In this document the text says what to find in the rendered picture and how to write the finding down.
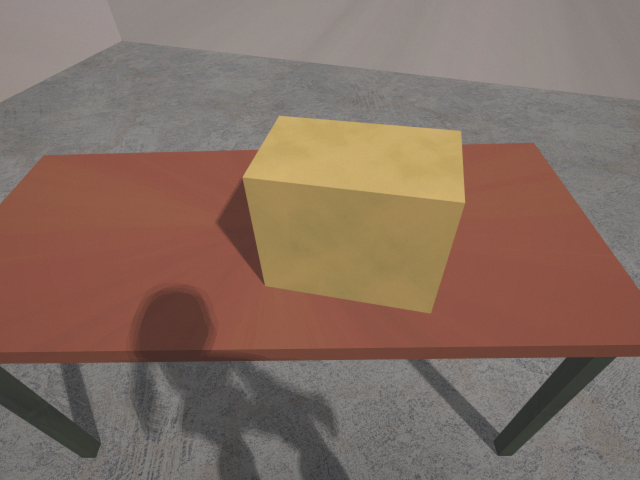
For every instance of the carton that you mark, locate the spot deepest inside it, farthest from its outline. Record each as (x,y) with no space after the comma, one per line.
(357,211)

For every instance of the table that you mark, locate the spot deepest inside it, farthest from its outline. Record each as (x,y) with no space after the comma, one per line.
(152,257)

